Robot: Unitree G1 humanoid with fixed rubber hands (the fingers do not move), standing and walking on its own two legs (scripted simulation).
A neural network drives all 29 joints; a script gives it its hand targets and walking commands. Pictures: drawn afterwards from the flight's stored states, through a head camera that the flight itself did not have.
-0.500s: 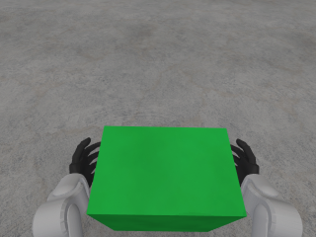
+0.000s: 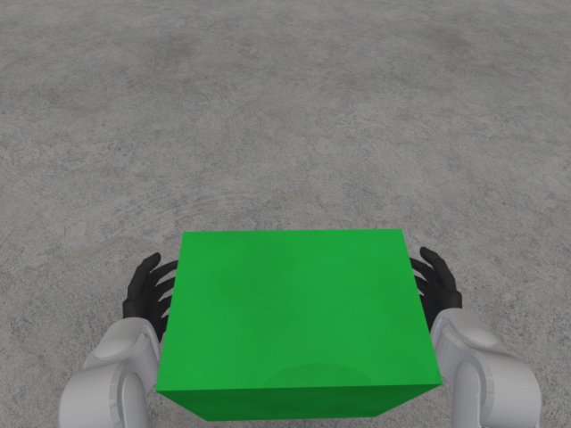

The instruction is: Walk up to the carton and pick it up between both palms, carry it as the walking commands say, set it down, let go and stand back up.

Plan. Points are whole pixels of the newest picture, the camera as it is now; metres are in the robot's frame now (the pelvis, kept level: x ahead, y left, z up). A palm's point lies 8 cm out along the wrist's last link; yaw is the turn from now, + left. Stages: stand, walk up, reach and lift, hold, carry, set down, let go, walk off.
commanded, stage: carry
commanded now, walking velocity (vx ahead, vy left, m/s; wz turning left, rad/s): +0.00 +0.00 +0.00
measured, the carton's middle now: (292, 337) +0.24 +0.00 +0.01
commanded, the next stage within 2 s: none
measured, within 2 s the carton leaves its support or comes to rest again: neither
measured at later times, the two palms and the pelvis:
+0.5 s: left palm (131, 336) +0.21 +0.18 +0.09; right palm (459, 397) +0.15 -0.16 +0.10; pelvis -0.04 +0.06 +0.01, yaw -9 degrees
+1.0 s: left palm (118, 357) +0.19 +0.19 +0.10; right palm (462, 412) +0.13 -0.15 +0.10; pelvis -0.08 +0.06 +0.01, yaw -9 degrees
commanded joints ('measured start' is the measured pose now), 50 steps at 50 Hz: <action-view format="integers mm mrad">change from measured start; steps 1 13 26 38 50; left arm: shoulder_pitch -492 -325 -438 -490 -464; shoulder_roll -692 -650 -683 -695 -710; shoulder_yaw -873 -772 -759 -767 -760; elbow -196 -55 -54 -19 -10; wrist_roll -285 -184 -219 -225 -212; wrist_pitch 3 11 21 38 23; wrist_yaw -86 -33 -63 -72 -74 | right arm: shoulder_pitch -311 -288 -393 -425 -429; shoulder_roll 698 625 667 666 678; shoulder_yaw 736 753 754 722 735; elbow -128 -114 -79 -42 -43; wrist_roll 183 196 197 176 185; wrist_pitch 2 34 55 64 56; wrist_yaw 69 86 88 85 95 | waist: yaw -24 -10 -13 -6 -7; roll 384 209 59 58 65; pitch -155 -210 -164 -157 -208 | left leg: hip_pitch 165 243 126 108 135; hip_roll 412 286 214 214 210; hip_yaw -267 -117 -54 -51 -49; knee -233 -133 -165 -200 -186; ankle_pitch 281 391 8 -88 -31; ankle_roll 208 115 20 31 41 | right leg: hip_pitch -168 108 158 125 139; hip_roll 32 84 -53 -42 -40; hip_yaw -94 -196 -116 -106 -108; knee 595 -80 -197 -213 -199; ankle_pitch -335 -158 -31 -50 -3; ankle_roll -2 -12 -65 -75 -86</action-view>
